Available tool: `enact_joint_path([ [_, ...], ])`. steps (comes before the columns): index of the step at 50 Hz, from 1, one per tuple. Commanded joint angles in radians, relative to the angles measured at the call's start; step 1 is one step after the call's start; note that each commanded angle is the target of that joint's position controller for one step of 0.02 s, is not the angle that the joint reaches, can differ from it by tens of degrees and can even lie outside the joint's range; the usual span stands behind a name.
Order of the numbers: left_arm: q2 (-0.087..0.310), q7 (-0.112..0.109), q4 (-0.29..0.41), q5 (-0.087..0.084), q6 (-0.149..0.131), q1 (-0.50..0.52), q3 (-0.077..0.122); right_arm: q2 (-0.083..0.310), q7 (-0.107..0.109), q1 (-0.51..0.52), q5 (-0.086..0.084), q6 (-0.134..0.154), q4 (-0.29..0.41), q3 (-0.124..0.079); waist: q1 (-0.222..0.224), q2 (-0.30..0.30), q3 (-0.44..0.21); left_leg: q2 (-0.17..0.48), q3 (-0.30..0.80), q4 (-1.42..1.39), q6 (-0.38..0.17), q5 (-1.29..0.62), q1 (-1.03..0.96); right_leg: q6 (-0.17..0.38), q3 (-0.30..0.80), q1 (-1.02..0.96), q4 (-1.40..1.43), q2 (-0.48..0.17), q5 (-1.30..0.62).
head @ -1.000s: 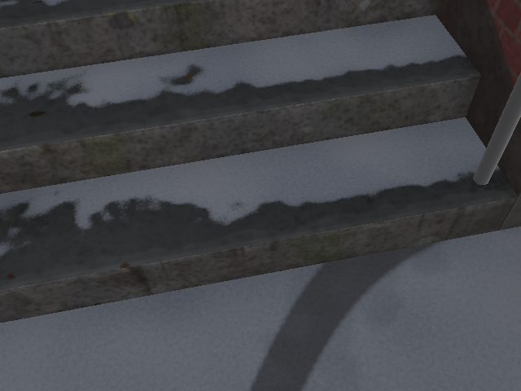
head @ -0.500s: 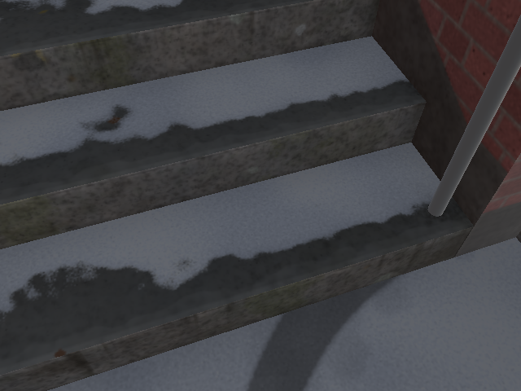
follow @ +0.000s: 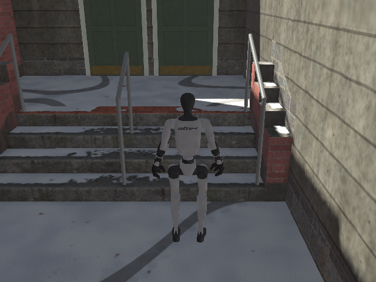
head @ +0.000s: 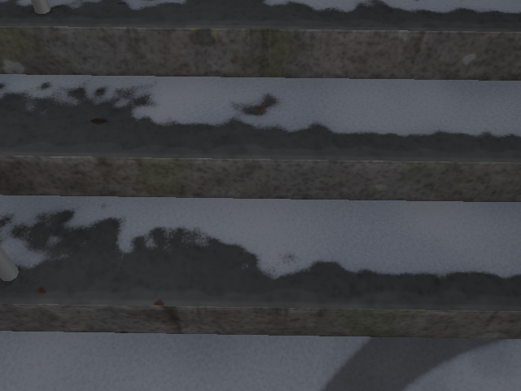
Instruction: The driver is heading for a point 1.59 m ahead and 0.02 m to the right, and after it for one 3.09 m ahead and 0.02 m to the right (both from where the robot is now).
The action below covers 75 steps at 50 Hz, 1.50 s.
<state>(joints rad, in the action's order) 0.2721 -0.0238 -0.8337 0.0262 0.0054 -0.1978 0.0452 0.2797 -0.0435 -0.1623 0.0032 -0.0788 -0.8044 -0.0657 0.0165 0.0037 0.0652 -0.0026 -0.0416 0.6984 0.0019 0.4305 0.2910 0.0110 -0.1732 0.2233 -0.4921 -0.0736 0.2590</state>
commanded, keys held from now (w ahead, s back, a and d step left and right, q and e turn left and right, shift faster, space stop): q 0.26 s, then no key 0.42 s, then w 0.32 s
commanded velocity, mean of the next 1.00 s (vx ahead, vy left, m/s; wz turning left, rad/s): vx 0.08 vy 0.00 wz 0.28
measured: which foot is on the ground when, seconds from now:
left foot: up 0.00-0.02, down 0.04-0.58, up 0.60-0.84, down 0.86-1.00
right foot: down 0.00-0.04, up 0.06-0.56, down 0.58-0.88, up 0.90-1.00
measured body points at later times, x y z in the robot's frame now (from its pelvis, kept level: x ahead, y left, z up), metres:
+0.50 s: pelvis +0.00 +0.02 +0.01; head +0.03 +0.03 +0.45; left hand +0.04 +0.32 -0.12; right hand +0.15 -0.23 -0.12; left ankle -0.02 +0.10 -0.74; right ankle +0.04 -0.10 -0.71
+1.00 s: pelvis +0.05 +0.03 +0.01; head +0.06 +0.03 +0.46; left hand +0.07 +0.31 -0.13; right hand +0.10 -0.25 -0.13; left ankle -0.05 +0.09 -0.74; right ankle +0.07 -0.08 -0.70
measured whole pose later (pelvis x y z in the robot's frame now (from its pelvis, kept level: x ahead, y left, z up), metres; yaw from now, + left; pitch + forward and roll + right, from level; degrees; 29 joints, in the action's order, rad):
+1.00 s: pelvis +0.05 +0.03 +0.01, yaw +16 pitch +0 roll +0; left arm 0.28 0.02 -0.92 0.02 -0.02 -0.22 0.04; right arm 0.26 0.01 -0.38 0.03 0.05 -1.05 -0.03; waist -0.03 0.02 0.01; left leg -0.05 0.02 0.30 -0.06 0.30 0.00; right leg 0.07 -0.02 0.35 -0.82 0.01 0.40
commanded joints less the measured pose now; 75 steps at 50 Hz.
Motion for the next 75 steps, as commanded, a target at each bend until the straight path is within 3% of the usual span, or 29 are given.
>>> enact_joint_path([
  [1,0.188,0.007,0.030,-0.009,0.001,-0.011,0.054,0.075,0.005,-0.055,0.003,0.025,0.055,-0.015,-0.036,0.136,-0.112,-0.036,-0.042,-0.271,-0.037,-0.172,-0.104,0.102,0.121,-0.072,-0.019,-0.208,-0.373],
  [2,0.162,0.010,0.022,-0.007,0.004,-0.046,0.051,0.127,0.016,-0.082,0.019,0.039,0.048,-0.027,-0.044,0.002,-0.116,0.035,0.097,-0.392,-0.058,-0.249,-0.215,0.036,0.060,0.043,-0.164,-0.159,-0.196],
  [3,0.065,0.015,0.090,0.001,0.010,-0.033,0.027,0.296,0.023,-0.096,0.020,0.052,0.070,-0.062,-0.024,-0.311,-0.098,0.354,0.528,-0.412,-0.169,-0.629,-0.316,-0.050,-0.010,0.344,-0.403,0.020,0.327],
  [4,0.094,-0.003,0.107,0.008,0.026,0.067,0.025,0.303,0.027,-0.181,0.012,0.051,0.046,-0.076,-0.107,-0.201,-0.107,0.390,0.520,-0.385,-0.287,-0.756,-0.255,-0.045,0.151,0.364,-0.536,0.052,0.389],
  [6,0.110,0.003,0.081,-0.019,0.028,0.037,0.030,0.197,0.038,-0.066,0.002,0.042,0.056,-0.046,-0.028,-0.118,-0.034,0.255,0.369,-0.396,-0.249,-0.621,-0.190,-0.034,0.209,0.361,-0.568,0.022,0.221],
  [8,0.139,0.009,0.059,0.001,0.020,0.006,0.040,0.155,0.048,0.003,-0.006,0.038,0.079,-0.033,-0.006,-0.143,-0.050,0.179,0.317,-0.397,-0.212,-0.629,-0.203,-0.039,0.201,0.343,-0.564,0.032,0.124],
  [21,0.102,0.003,0.074,-0.015,0.030,0.042,0.022,0.172,0.055,-0.094,0.015,0.053,0.027,-0.023,-0.052,-0.116,-0.079,0.173,0.402,-0.379,-0.231,-0.567,-0.197,-0.038,0.204,0.226,-0.331,0.069,0.124],
  [27,0.078,-0.015,0.040,-0.024,0.019,-0.029,0.006,0.152,0.059,-0.032,0.011,0.050,-0.002,-0.001,0.000,-0.103,-0.070,0.151,0.431,-0.315,-0.179,-0.606,-0.095,0.005,0.189,-0.046,0.020,0.095,0.041],
  [28,0.073,-0.020,0.025,-0.018,0.010,-0.055,0.002,0.134,0.062,-0.027,0.005,0.053,-0.007,0.009,0.019,-0.073,-0.068,0.126,0.423,-0.295,-0.134,-0.541,-0.047,0.014,0.218,-0.151,0.189,0.069,-0.099],
  [30,0.183,-0.026,0.053,0.000,-0.009,0.026,0.007,0.064,0.061,-0.135,-0.003,0.066,-0.022,0.030,-0.075,0.149,-0.091,-0.056,0.249,-0.188,-0.047,-0.123,0.039,0.107,0.523,-0.223,0.251,-0.226,-0.408],
  [31,0.159,-0.015,0.038,-0.010,-0.009,0.030,0.002,0.111,0.071,-0.123,0.005,0.054,-0.053,0.018,-0.038,0.162,-0.106,-0.063,0.179,-0.125,-0.041,0.028,-0.065,0.207,0.525,-0.090,0.221,-0.277,-0.439],
  [33,0.097,-0.003,0.026,-0.012,-0.017,0.071,-0.022,0.102,0.068,-0.086,0.004,0.046,-0.072,0.018,-0.046,0.145,-0.061,-0.047,0.169,-0.132,-0.034,-0.029,-0.106,0.177,0.441,-0.040,0.233,-0.181,-0.338],
  [36,0.137,-0.005,-0.013,-0.011,-0.010,0.030,-0.015,0.074,0.058,-0.091,0.021,0.052,-0.115,0.030,-0.036,0.166,-0.069,-0.062,0.106,-0.257,-0.031,-0.154,-0.155,0.103,0.384,-0.067,0.237,-0.073,0.024],
  [39,0.175,0.006,-0.048,-0.013,0.008,-0.050,0.011,0.083,0.052,-0.047,0.037,0.069,-0.118,0.029,0.005,0.157,0.031,-0.060,0.040,-0.178,-0.047,0.004,-0.022,0.163,0.510,-0.054,0.306,-0.119,0.446],
  [43,0.140,0.019,-0.049,-0.014,-0.006,-0.004,0.022,0.055,0.052,-0.135,0.028,0.109,-0.163,0.038,-0.055,0.094,0.047,-0.017,0.064,-0.325,-0.109,-0.041,-0.188,0.168,0.489,0.077,0.244,-0.100,0.372],
  [45,0.060,0.035,0.026,-0.021,-0.033,0.168,0.003,0.145,0.061,-0.297,0.017,0.127,-0.219,0.013,-0.139,-0.156,0.053,0.166,0.411,-0.525,-0.202,0.196,-0.393,0.078,0.238,0.351,-0.077,0.089,0.212],
  [46,0.069,0.038,0.055,-0.006,-0.046,0.207,0.004,0.201,0.061,-0.342,0.013,0.129,-0.243,-0.006,-0.150,-0.223,0.110,0.316,0.583,-0.601,-0.259,0.148,-0.461,0.064,0.132,0.504,-0.211,0.117,0.183],
  [47,0.112,0.034,0.052,0.002,-0.051,0.220,0.016,0.167,0.060,-0.340,0.024,0.134,-0.248,-0.002,-0.141,-0.135,0.139,0.352,0.579,-0.587,-0.282,-0.002,-0.479,0.065,0.164,0.574,-0.329,0.076,0.222],
  [50,0.089,0.055,0.019,-0.001,-0.058,0.140,0.014,0.117,0.059,-0.279,0.028,0.149,-0.240,0.010,-0.070,-0.095,0.065,0.271,0.392,-0.572,-0.238,-0.248,-0.506,0.058,0.176,0.558,-0.433,0.021,0.116],
  [55,0.046,0.077,0.067,0.006,-0.048,0.244,-0.004,0.097,0.053,-0.267,0.015,0.166,-0.261,0.022,-0.064,-0.106,0.065,0.182,0.196,-0.578,-0.194,-0.507,-0.324,0.017,0.095,0.401,-0.294,0.037,-0.043],
  [59,0.063,0.055,0.074,-0.004,-0.044,0.220,-0.003,0.126,0.052,-0.270,0.011,0.174,-0.280,0.022,-0.033,-0.129,0.044,0.197,0.144,-0.503,-0.161,-0.826,-0.256,0.061,0.057,0.155,-0.125,0.090,-0.092],
  [61,0.096,0.034,0.005,0.001,-0.056,0.018,0.017,0.139,0.056,-0.245,0.005,0.170,-0.275,0.021,0.060,-0.094,-0.066,0.170,0.095,-0.251,-0.126,-1.066,-0.267,0.093,0.049,-0.067,-0.030,0.135,-0.122],
  [62,0.128,0.020,-0.045,0.010,-0.065,-0.125,0.033,0.128,0.056,-0.242,0.005,0.171,-0.269,0.028,0.110,-0.070,-0.140,0.130,0.076,-0.066,-0.109,-0.962,-0.166,0.109,0.081,-0.262,-0.005,0.103,-0.118],
  [63,0.219,0.007,-0.066,0.033,-0.071,-0.274,0.054,0.053,0.051,-0.263,-0.004,0.172,-0.234,0.050,0.146,0.077,-0.251,0.053,0.034,0.245,-0.080,-0.575,0.058,0.169,0.395,-0.492,0.055,-0.154,0.072],
  [64,0.283,0.020,-0.087,0.026,-0.064,-0.303,0.064,0.012,0.049,-0.329,-0.005,0.168,-0.231,0.051,0.099,0.242,-0.318,-0.100,0.068,0.525,-0.072,0.104,0.238,0.274,0.832,-0.520,0.229,-0.346,0.106],
  [65,0.224,0.027,-0.074,-0.009,-0.061,-0.180,0.054,0.086,0.048,-0.260,0.020,0.160,-0.230,0.030,0.044,0.105,-0.181,-0.020,0.151,0.579,-0.099,0.024,0.276,0.255,0.794,-0.360,0.274,-0.303,0.258],
  [66,0.150,0.033,-0.046,-0.021,-0.064,-0.061,0.035,0.085,0.037,-0.216,0.024,0.162,-0.220,0.028,0.003,0.059,-0.063,0.030,0.126,0.538,-0.107,-0.080,0.270,0.238,0.654,-0.208,0.304,-0.263,0.268],
  [69,0.053,0.036,-0.068,-0.004,-0.086,-0.030,0.004,0.020,0.023,-0.191,0.030,0.149,-0.216,0.041,-0.049,0.049,-0.021,0.080,0.093,0.442,-0.084,-0.157,0.162,0.193,0.407,-0.048,0.345,-0.154,-0.109],
  [75,0.064,0.033,-0.124,-0.009,-0.108,-0.146,0.000,-0.003,0.007,-0.012,0.041,0.129,-0.149,0.043,-0.033,0.051,0.009,0.090,0.021,0.231,-0.034,-0.253,0.249,0.202,0.274,-0.041,0.372,-0.125,-0.254],
])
